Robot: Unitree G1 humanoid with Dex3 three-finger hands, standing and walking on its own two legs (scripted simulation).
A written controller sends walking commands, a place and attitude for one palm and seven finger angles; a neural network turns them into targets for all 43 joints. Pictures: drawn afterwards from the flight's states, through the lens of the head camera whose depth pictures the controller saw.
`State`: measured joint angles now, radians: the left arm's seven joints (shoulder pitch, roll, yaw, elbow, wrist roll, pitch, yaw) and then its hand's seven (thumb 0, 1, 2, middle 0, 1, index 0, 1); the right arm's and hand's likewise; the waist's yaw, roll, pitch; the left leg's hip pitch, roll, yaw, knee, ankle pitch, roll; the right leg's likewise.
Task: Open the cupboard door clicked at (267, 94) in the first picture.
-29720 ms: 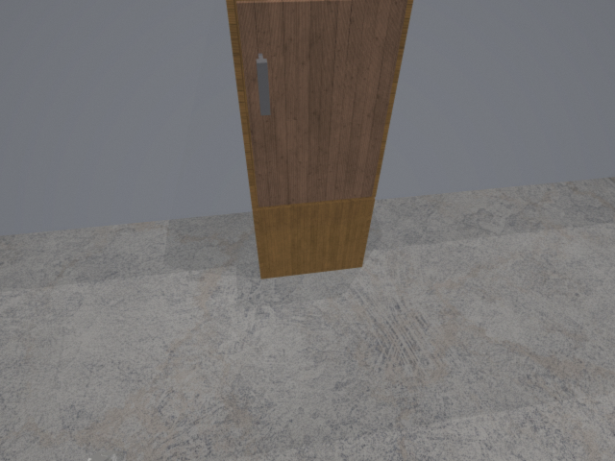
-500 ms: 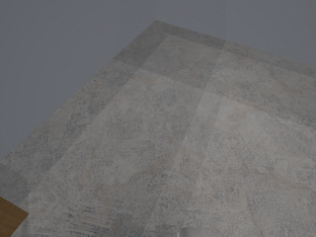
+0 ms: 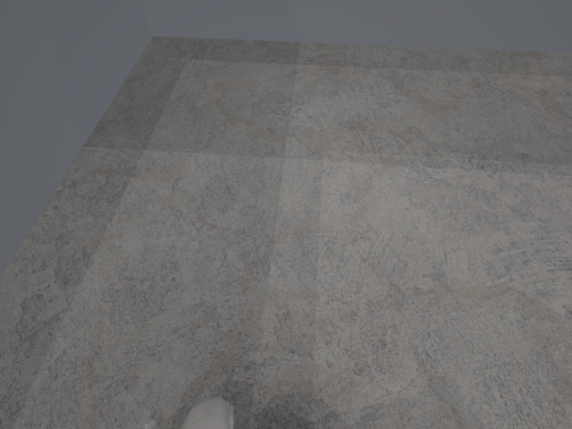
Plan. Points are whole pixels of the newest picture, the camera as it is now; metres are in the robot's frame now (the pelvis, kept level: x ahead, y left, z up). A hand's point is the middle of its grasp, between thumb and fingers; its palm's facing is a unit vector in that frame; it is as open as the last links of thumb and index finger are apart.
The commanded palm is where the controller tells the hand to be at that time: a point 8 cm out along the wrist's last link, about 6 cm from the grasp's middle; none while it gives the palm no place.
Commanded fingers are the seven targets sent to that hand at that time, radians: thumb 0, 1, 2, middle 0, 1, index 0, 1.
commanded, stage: walk to a spot facing it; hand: left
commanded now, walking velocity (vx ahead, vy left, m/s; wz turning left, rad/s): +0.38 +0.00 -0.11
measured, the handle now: out of the picture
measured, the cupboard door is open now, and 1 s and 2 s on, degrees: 46 46 46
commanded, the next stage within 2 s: turn to face it in 0.44 s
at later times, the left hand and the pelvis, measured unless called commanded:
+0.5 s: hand (190, 399) +0.18 +0.17 -0.18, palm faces +0.02 -0.99 -0.12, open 7.4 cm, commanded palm none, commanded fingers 0.00 0.90 0.90 -0.20 -0.30 -0.20 -0.30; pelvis +0.28 +0.02 -0.01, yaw -6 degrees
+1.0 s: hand (234, 200) +0.59 +0.13 -0.15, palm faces +0.05 -0.97 -0.22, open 7.3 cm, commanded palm none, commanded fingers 0.00 0.90 0.90 -0.20 -0.30 -0.20 -0.30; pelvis +0.46 -0.04 +0.00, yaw +4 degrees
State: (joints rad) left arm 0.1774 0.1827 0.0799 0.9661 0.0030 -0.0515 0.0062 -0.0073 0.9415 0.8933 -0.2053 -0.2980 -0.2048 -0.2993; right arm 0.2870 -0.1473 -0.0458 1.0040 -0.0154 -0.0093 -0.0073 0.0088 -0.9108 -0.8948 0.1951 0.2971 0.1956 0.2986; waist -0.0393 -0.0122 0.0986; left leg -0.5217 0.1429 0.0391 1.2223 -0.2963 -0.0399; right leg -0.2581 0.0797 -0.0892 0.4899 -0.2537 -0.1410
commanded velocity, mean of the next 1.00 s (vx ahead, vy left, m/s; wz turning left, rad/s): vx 0.17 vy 0.00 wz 0.22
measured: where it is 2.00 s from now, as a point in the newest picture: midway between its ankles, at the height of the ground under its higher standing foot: (313, 325)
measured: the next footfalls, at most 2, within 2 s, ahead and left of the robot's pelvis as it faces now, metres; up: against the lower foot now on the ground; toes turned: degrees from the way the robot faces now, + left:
left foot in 0.40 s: +0.35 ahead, +0.07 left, +0.00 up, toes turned +3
right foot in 0.88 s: +0.53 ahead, -0.11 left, +0.00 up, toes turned -5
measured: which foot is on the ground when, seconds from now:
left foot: up 0.00-0.38, down 0.40-0.90, up 0.92-1.00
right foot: down 0.00-0.42, up 0.44-0.86, down 0.88-1.00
